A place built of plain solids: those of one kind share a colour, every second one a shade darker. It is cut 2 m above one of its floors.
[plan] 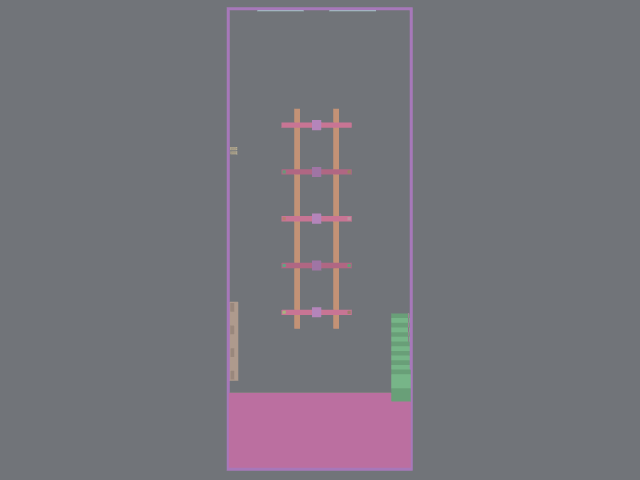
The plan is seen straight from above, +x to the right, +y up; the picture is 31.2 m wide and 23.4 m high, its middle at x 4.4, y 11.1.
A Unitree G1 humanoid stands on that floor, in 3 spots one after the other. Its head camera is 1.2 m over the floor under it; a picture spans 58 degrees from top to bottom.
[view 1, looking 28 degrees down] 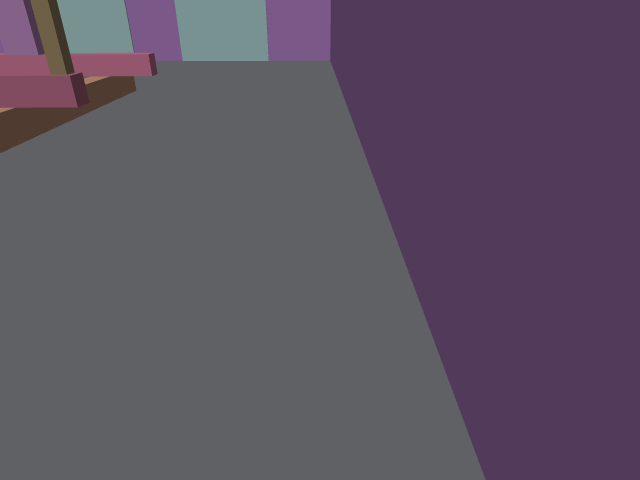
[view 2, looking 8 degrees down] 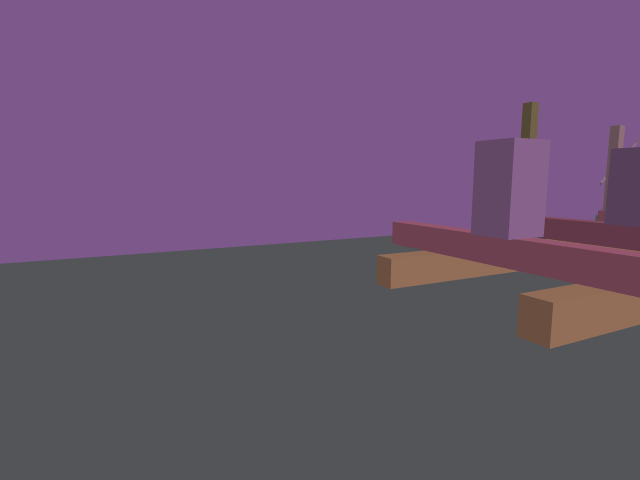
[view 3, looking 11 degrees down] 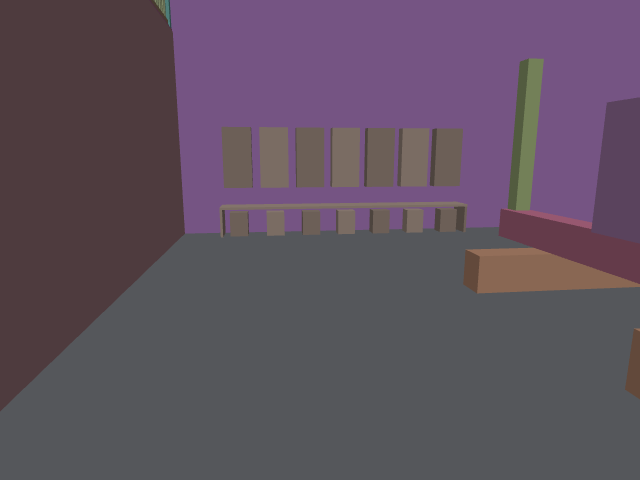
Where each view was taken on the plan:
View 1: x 8.28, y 9.82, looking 89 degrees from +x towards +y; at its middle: ground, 2.56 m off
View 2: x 1.26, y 20.30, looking -27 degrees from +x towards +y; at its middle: wall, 8.51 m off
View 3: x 6.91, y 4.94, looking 173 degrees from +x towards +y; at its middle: ground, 6.29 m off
